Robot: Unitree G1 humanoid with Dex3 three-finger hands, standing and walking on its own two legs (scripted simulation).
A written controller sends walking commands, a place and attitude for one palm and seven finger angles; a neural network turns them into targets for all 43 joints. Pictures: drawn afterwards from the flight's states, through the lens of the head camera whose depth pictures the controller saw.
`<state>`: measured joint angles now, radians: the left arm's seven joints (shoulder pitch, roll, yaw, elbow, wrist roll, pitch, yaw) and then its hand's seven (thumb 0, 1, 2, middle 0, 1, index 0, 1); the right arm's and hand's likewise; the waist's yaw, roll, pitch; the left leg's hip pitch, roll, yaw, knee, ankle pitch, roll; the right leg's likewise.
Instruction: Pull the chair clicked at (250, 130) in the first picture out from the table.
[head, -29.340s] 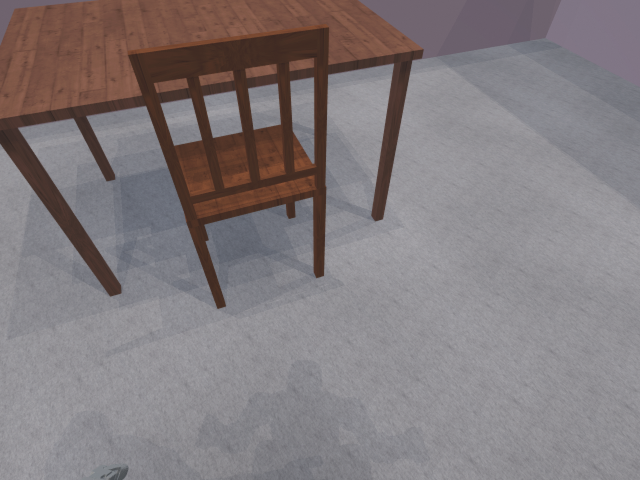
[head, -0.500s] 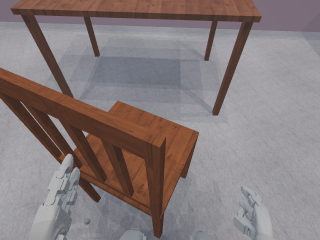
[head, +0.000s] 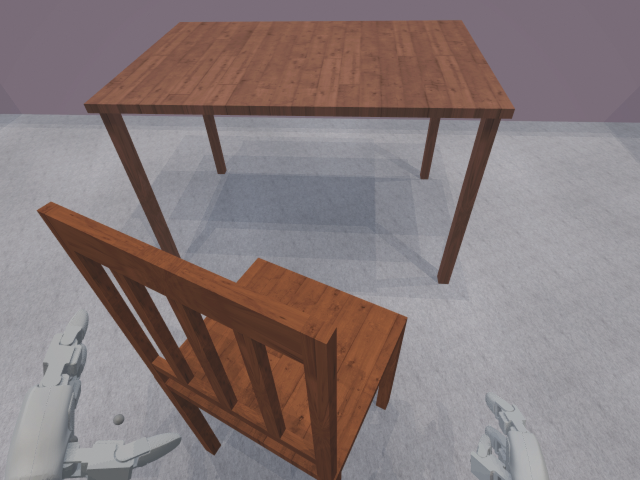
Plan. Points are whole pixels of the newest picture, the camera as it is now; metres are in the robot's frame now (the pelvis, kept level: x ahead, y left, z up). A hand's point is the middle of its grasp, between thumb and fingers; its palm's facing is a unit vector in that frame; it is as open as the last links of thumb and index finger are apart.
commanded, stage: draw the hand back to the body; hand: left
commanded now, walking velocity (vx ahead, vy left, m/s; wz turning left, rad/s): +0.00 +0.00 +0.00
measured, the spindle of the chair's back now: (208, 358) +0.30 +0.20 -0.05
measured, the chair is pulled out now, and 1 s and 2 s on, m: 0.58 0.58 0.58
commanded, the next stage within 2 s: step back with the hand held close in 0.76 s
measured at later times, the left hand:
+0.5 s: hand (70, 315) +0.21 +0.25 +0.19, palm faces +0.48 -0.78 -0.41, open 8.1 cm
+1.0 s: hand (66, 323) +0.20 +0.25 +0.19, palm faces +0.46 -0.78 -0.42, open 7.4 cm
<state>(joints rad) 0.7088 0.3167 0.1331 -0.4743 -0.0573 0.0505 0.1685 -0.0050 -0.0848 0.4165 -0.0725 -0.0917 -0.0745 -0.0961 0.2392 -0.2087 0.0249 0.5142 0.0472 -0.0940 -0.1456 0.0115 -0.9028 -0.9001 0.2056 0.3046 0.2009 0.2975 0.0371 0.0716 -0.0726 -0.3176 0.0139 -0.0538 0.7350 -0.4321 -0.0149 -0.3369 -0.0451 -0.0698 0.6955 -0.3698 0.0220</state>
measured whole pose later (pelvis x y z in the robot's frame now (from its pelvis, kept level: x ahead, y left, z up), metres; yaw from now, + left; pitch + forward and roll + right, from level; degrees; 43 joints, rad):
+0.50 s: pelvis +0.01 -0.01 +0.02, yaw -1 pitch -3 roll +0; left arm 0.47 0.35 0.36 -0.40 -0.08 -0.04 0.15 0.01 0.77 0.83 -0.19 -0.27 -0.20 -0.28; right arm 0.18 -0.22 0.00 0.63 0.03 -0.11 -0.09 0.01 -0.90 -0.90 0.21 0.30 0.20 0.30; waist 0.05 0.08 0.01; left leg -0.08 0.03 -0.03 0.46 -0.32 -0.03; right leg -0.13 -0.03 -0.05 0.46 -0.28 0.01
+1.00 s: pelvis +0.00 -0.01 +0.02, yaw -2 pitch -3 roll -1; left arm 0.47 0.34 0.38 -0.40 -0.07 -0.10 0.14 0.02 0.89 0.89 -0.21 -0.30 -0.22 -0.30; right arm 0.17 -0.23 0.00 0.60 0.02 -0.08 -0.08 0.01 -0.90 -0.90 0.21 0.30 0.20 0.30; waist 0.04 0.08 0.02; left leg -0.13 0.04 -0.03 0.48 -0.30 -0.03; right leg -0.16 -0.02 -0.05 0.45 -0.24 0.01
